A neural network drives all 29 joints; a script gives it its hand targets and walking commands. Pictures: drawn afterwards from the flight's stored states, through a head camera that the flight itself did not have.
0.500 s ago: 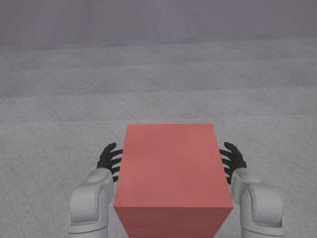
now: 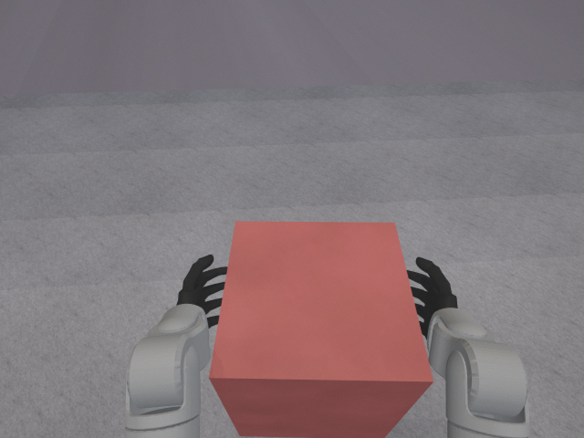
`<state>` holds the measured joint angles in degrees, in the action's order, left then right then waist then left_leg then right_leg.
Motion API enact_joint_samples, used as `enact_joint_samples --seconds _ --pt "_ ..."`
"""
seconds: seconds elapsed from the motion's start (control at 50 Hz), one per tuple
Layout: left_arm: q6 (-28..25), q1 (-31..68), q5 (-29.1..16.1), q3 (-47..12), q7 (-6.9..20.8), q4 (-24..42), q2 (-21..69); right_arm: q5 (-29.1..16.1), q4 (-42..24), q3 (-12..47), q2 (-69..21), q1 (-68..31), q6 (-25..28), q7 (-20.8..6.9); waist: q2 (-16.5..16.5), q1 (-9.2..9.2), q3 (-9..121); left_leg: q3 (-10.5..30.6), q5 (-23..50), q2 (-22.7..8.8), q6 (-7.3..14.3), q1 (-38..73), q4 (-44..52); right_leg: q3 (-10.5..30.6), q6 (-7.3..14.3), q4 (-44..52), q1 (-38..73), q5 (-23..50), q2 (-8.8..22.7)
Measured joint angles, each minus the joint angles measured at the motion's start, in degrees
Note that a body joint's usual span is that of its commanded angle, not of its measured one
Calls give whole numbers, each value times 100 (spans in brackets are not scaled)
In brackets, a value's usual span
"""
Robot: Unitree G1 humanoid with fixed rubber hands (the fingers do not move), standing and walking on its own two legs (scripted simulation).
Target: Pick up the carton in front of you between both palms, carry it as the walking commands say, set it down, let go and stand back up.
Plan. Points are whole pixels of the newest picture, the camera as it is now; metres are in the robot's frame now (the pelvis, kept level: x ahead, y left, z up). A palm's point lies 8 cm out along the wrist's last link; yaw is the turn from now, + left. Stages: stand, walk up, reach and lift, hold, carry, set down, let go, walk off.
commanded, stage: carry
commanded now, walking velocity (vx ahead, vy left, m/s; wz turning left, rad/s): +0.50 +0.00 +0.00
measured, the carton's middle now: (312, 335) +0.27 +0.00 +0.01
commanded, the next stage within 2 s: hold in 1.98 s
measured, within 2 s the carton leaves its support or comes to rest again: neither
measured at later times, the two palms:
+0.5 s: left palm (232, 170) +0.54 +0.13 +0.08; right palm (399, 171) +0.55 -0.17 +0.07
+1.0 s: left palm (229, 145) +0.63 +0.15 +0.07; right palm (383, 147) +0.63 -0.15 +0.07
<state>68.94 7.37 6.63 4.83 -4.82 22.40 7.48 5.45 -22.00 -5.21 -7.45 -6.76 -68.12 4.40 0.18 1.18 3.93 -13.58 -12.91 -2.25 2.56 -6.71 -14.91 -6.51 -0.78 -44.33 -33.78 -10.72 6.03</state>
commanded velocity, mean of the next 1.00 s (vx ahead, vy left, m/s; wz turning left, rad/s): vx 0.03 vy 0.00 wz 0.00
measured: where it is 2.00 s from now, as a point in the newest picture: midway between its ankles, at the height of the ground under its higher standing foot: (300, 432)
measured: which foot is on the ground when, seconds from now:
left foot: down 0.00-0.20, up 0.22-0.50, down 0.52-1.00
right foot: up 0.00-0.16, down 0.18-1.00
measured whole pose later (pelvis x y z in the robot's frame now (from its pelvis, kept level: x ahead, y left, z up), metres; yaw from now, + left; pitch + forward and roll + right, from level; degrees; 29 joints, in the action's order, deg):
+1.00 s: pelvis +0.36 +0.00 -0.02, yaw +0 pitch +4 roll +0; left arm 69.1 9.1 6.8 6.4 -4.4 18.1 7.6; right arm 6.8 -18.2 -5.8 -7.6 -8.7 -69.1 4.2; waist 0.3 0.1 6.9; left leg -11.4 -17.1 -3.5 0.8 -17.6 -31.2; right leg -10.1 -1.7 -29.5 -10.5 -21.9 4.6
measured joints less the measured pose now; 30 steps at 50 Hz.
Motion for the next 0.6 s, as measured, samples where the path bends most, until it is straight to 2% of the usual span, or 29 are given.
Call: enact_joint_samples --seconds 0.1,0.16,0.18,0.2,0.22,0.26,0.28,0.32,0.42,0.5,0.52,0.56,0.6 --pt "85 -20 -18 36 -1 233 -2 14 -154 57 -5 -72 -103 1 -8 -58 138 44 -530 -13 -247 823 200 -293 60 1191 87 630 -72" --pt "157 61 -37 86 -1 194 3 55 -148 45 -12 -138 -196 1 -46 -88 139 115 -1134 -132 -457 1149 -281 -579 131 1780 493 1019 -253" --pt "168 113 -39 94 0 131 10 65 -130 20 -6 -158 -213 1 -46 -104 130 168 -1404 -200 -513 1098 -790 -663 246 1900 693 1099 -302" --pt "116 180 -27 79 0 -25 19 63 -52 -59 2 -219 -220 1 -181 -145 86 264 -1417 -382 -528 806 -1607 -741 431 1664 693 838 -374" --pt "78 267 -17 82 0 -194 30 70 30 -145 -3 -276 -231 1 -246 -178 6 519 -1461 -406 -536 363 -2630 -777 555 1465 691 568 -390" --pt "37 343 -19 110 1 -412 44 99 153 -235 -33 -309 -231 0 -249 -182 -183 915 -1581 -208 -474 -529 -4231 -788 629 1510 868 322 -352" --pt "23 326 -25 118 1 -448 44 109 188 -221 -29 -295 -221 -1 -233 -178 -266 967 -1528 -139 -425 -876 -4563 -786 536 1676 1012 360 -331" --pt "-13 248 -46 132 1 -416 34 122 207 -151 -21 -263 -184 0 -200 -173 -391 932 -1305 -115 -377 -1330 -4289 -764 521 2063 1311 412 -330" --pt "-183 124 -115 142 8 -152 16 131 21 -15 -20 -218 -20 3 -206 -160 -479 810 -770 -152 -416 -1695 -2259 -683 453 2481 1804 310 -354" --pt "-189 71 -129 88 21 19 11 120 -197 18 -13 -156 -48 13 -286 -112 -331 554 714 -259 -457 -1398 -979 -661 313 2168 2090 -159 -426" --pt "-170 70 -118 81 30 30 8 116 -216 19 -13 -146 -69 16 -288 -104 -250 507 898 -295 -404 -1278 -883 -651 271 1998 2132 -335 -440" --pt "-78 83 -93 115 38 -21 7 118 -110 37 -12 -139 -98 18 -67 -109 -59 421 507 -208 -261 -1167 -1069 -579 171 1821 2226 -461 -316" --pt "30 96 -44 149 38 -113 8 109 76 18 -16 -192 -158 16 74 -122 152 358 176 -156 -207 -1083 -1174 -516 108 1765 2312 -689 -250"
